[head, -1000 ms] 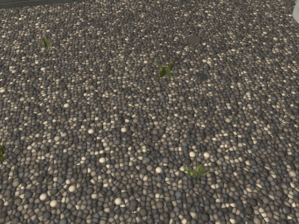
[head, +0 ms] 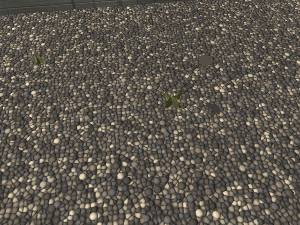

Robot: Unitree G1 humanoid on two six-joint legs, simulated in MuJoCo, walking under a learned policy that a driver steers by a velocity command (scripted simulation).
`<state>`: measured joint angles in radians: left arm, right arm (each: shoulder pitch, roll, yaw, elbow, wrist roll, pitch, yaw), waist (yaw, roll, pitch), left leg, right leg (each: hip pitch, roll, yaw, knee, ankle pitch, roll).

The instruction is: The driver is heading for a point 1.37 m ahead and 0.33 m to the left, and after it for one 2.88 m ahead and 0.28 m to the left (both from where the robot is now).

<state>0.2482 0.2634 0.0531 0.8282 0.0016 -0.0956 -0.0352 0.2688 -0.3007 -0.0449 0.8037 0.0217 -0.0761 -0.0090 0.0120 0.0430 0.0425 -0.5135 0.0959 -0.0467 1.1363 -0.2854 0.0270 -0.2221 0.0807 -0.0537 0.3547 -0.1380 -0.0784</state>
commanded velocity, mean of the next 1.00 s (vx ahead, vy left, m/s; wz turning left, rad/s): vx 0.30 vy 0.00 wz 0.05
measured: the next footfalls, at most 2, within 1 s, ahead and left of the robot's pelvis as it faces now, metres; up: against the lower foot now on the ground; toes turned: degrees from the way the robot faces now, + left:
left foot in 0.34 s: +0.38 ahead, +0.15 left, +0.00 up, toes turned +2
right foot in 0.78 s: +0.51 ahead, -0.07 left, +0.00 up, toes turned +0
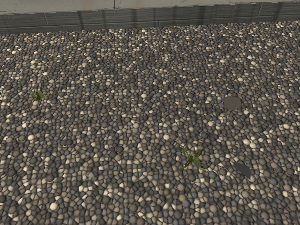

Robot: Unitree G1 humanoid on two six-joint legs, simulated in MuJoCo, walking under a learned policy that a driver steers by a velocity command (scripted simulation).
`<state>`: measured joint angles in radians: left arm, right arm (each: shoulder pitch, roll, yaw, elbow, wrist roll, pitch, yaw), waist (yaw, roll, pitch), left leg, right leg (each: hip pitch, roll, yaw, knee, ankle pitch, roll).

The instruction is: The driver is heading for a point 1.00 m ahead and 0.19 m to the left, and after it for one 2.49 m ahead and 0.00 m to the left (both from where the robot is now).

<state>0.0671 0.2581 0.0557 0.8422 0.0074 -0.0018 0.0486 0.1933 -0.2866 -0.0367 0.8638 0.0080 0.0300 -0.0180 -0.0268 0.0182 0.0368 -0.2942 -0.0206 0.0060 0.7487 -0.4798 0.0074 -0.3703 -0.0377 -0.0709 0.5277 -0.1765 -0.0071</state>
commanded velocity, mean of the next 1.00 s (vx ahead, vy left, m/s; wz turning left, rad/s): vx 0.16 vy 0.00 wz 0.31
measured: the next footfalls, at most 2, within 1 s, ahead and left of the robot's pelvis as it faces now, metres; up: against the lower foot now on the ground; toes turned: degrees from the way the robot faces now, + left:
right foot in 0.68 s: +0.06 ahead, -0.08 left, +0.00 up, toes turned +19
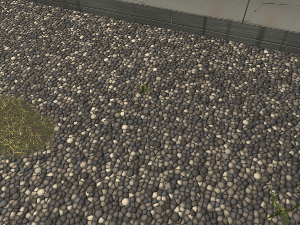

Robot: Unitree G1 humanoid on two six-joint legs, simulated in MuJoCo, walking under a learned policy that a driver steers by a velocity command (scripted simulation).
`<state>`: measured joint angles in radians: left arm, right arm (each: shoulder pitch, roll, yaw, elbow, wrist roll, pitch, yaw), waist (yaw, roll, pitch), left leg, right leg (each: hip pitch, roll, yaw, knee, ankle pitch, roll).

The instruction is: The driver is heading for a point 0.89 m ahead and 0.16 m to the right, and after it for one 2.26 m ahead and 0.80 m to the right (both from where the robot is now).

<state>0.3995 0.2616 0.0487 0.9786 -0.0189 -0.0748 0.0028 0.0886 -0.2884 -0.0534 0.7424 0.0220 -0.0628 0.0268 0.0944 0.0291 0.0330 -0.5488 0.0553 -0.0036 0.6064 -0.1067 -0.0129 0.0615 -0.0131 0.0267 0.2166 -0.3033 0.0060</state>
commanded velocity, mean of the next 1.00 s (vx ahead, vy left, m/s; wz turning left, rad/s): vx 0.48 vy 0.00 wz -0.30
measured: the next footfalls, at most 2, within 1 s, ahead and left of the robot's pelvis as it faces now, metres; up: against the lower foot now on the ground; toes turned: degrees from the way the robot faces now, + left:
left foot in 0.08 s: +0.20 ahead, +0.14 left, +0.00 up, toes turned +1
right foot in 0.64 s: +0.51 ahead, -0.10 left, +0.00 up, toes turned -12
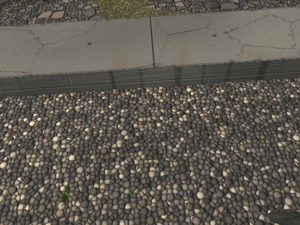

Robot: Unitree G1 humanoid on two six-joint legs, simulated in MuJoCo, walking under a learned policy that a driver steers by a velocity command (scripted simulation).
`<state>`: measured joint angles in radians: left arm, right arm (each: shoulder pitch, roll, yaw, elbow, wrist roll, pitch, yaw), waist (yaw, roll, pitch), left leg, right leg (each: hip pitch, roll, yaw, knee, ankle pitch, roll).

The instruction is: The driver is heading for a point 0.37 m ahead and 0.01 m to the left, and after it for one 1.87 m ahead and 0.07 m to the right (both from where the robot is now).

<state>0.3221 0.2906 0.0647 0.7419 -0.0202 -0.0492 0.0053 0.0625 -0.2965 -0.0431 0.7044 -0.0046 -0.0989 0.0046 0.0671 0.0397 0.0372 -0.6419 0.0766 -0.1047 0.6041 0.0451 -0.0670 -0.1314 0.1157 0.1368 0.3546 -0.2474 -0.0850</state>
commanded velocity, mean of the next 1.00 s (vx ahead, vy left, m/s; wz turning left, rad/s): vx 0.50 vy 0.00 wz -0.11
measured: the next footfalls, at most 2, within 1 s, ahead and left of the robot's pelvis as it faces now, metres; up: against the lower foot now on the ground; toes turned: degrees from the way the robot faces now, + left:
left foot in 0.12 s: +0.26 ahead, +0.15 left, +0.00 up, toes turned -5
right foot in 0.64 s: +0.51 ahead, -0.13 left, +0.00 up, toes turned -6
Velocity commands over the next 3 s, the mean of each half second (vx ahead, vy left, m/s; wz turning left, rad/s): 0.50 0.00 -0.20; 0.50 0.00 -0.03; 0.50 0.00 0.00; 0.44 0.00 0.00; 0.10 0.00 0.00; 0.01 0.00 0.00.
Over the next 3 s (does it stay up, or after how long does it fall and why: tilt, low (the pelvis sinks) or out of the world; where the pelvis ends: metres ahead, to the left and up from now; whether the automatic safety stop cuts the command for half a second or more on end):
stays up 1.08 -0.12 0.00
